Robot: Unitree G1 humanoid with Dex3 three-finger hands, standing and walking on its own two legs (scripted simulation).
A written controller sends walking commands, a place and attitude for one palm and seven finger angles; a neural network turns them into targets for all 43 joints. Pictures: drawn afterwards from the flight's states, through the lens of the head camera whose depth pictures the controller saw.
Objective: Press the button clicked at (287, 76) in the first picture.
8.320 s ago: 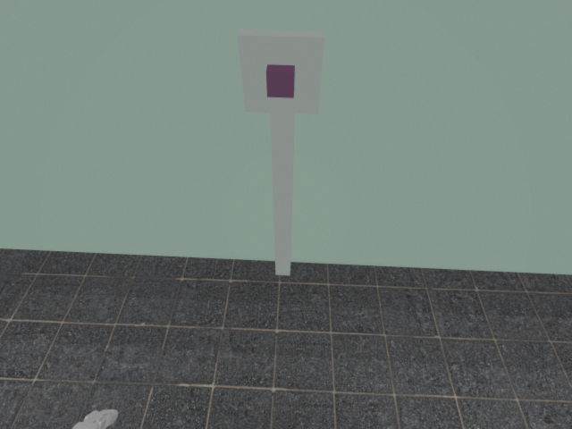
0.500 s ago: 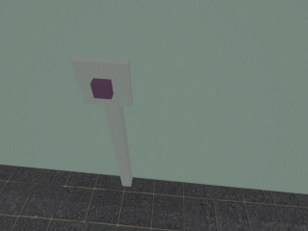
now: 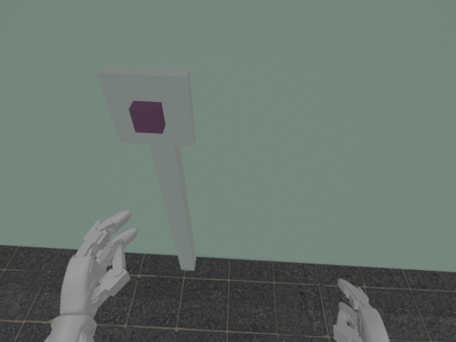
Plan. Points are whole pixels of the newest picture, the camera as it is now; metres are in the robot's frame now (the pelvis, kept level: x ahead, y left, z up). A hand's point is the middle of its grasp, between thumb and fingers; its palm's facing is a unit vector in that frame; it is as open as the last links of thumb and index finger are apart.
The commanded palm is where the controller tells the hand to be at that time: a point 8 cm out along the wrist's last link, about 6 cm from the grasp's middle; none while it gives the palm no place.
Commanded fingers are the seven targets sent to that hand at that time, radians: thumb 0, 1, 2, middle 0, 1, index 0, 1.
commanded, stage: raise the hand and make a fist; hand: left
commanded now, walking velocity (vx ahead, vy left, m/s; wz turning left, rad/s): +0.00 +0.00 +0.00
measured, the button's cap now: (148, 116) +0.52 +0.18 +0.13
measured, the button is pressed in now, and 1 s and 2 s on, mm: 0 0 0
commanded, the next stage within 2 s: aim a knuckle at the button in 1.72 s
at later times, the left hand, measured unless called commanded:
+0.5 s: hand (128, 286) +0.21 +0.17 +0.02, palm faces -0.09 -1.00 -0.02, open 3.2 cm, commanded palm +0.17 +0.24 +0.04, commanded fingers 0.00 0.90 0.90 -1.30 -1.50 -1.30 -1.50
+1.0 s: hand (100, 256) +0.23 +0.20 +0.09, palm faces +0.03 -1.00 -0.06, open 3.1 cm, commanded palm +0.20 +0.25 +0.09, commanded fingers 0.00 0.90 0.90 -1.30 -1.50 -1.30 -1.50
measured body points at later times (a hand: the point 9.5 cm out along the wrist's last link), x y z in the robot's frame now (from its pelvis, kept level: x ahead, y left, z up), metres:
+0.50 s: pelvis +0.03 -0.02 -0.03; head +0.07 -0.01 +0.42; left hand +0.21 +0.22 +0.03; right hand +0.21 -0.22 -0.11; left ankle +0.04 +0.08 -0.71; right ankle +0.02 -0.12 -0.71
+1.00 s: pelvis +0.03 -0.01 -0.01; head +0.04 -0.01 +0.44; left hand +0.23 +0.25 +0.09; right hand +0.23 -0.24 -0.06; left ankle +0.04 +0.08 -0.71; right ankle +0.02 -0.12 -0.71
